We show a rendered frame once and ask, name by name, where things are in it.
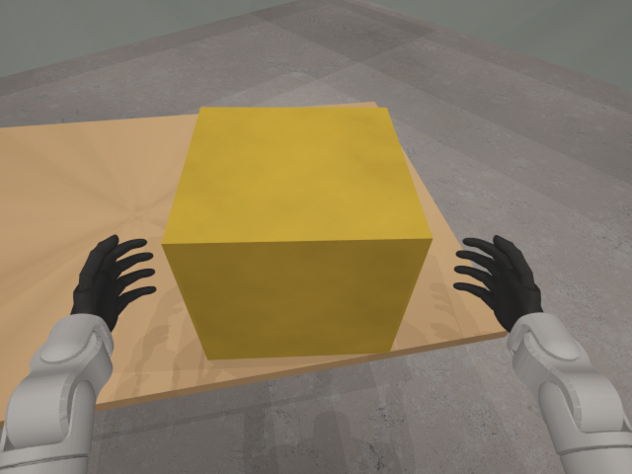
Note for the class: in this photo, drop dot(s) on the left robot hand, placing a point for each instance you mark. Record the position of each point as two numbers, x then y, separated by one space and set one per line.
98 290

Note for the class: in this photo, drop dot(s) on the carton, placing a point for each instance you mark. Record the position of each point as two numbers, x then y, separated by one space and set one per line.
296 232

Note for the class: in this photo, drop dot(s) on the right robot hand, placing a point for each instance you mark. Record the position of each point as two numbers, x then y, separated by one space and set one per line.
513 292

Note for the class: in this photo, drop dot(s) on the left robot forearm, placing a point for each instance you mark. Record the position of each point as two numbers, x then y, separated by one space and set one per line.
49 418

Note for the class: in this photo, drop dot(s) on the table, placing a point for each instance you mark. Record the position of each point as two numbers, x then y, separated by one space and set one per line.
66 187

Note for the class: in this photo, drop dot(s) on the right robot forearm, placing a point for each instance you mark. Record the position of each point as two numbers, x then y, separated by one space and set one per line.
580 407

